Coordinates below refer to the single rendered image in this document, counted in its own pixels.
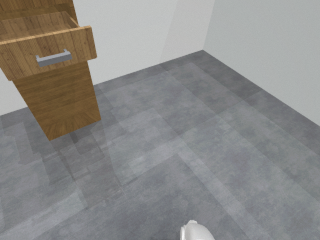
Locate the drawer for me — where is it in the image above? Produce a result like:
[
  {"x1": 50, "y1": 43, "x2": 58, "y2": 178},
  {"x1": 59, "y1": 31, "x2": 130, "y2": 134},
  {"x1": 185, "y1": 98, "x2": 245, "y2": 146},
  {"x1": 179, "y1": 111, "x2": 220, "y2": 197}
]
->
[{"x1": 0, "y1": 11, "x2": 97, "y2": 81}]

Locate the handle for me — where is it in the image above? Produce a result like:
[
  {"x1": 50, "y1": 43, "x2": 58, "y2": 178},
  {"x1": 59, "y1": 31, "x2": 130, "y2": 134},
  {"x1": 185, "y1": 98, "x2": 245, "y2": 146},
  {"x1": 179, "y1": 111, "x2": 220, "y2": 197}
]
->
[{"x1": 36, "y1": 48, "x2": 73, "y2": 67}]

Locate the right robot shin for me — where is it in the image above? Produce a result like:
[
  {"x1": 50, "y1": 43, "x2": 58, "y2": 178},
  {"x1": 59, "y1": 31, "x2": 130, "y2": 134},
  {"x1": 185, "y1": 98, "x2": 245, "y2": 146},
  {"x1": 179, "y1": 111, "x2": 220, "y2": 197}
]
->
[{"x1": 187, "y1": 220, "x2": 197, "y2": 224}]

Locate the cabinet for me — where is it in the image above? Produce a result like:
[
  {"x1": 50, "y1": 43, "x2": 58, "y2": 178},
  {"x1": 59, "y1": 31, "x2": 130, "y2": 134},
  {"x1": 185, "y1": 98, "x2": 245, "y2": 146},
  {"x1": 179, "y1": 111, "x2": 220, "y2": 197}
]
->
[{"x1": 0, "y1": 0, "x2": 101, "y2": 141}]

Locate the right robot thigh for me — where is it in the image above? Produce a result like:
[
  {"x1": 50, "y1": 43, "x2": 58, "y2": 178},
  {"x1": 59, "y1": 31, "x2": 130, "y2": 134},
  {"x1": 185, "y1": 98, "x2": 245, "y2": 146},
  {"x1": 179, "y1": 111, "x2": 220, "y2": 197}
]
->
[{"x1": 180, "y1": 223, "x2": 215, "y2": 240}]

